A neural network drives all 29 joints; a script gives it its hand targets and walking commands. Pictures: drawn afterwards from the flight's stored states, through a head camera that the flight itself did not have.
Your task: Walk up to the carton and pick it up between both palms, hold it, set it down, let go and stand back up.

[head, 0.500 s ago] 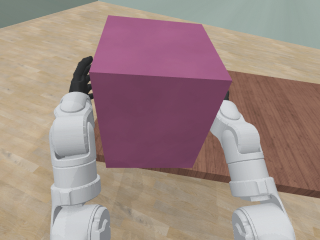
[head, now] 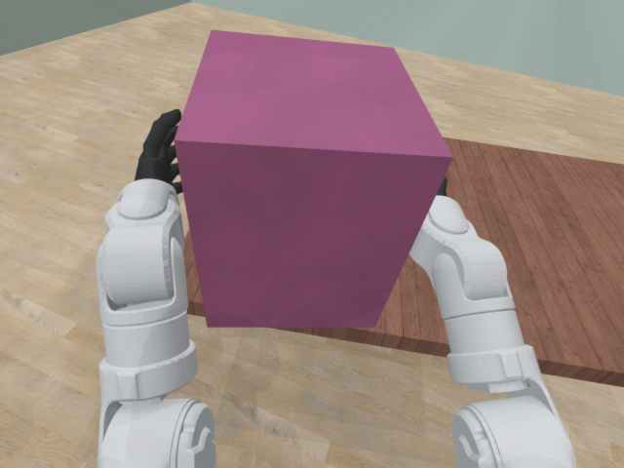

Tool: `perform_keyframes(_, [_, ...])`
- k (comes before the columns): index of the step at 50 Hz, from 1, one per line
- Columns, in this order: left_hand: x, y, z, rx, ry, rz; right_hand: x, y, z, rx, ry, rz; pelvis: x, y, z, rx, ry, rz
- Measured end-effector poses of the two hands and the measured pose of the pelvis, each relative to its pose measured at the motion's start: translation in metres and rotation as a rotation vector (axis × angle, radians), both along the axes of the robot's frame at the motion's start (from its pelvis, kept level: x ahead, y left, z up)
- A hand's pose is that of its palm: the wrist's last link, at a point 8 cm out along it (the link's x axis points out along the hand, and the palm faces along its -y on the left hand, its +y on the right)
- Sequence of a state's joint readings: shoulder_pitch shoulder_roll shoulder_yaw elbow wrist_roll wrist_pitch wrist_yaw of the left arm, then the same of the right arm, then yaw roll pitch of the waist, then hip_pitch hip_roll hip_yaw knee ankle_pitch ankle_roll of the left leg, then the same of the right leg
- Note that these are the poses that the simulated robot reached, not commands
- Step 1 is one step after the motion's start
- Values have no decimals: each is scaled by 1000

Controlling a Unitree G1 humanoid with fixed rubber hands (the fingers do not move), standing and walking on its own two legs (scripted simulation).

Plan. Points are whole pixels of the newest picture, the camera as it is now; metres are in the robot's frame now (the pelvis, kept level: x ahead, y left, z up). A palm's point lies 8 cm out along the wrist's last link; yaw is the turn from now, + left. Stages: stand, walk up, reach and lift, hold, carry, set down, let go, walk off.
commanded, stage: hold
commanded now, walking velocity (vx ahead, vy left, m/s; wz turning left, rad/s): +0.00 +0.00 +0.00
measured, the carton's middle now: (299, 189) +0.38 +0.00 +0.22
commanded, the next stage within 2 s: none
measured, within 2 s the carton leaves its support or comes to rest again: neither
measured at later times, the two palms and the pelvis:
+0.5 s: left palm (158, 185) +0.36 +0.15 +0.23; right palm (424, 198) +0.36 -0.15 +0.22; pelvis +0.00 +0.00 +0.00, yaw +0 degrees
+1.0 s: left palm (158, 185) +0.36 +0.15 +0.23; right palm (424, 198) +0.36 -0.15 +0.22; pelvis +0.00 +0.00 +0.00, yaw +0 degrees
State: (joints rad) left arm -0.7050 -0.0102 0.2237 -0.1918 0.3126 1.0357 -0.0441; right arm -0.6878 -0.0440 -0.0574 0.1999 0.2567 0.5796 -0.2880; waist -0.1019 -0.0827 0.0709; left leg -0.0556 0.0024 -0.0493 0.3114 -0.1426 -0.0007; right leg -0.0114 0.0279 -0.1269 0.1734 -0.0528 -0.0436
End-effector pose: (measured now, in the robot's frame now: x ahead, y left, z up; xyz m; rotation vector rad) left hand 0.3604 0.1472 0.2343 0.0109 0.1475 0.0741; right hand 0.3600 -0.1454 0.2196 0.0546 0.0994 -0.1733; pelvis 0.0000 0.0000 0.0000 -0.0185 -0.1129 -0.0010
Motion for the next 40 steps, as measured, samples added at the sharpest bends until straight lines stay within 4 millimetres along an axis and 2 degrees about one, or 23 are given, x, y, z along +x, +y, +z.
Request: perform_keyframes(40, [0, 0, 0, 1, 0, 0, 0, 0, 0, 1, 1, 0, 0, 0, 0, 0, 1, 3])
